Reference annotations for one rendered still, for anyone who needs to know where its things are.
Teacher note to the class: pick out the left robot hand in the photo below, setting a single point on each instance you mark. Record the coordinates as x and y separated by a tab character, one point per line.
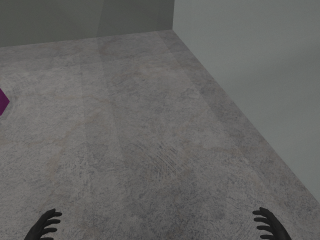
39	229

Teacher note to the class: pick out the right robot hand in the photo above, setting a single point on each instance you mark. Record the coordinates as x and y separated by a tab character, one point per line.
275	227

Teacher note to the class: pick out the carton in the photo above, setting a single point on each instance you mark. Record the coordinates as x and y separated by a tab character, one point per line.
4	101

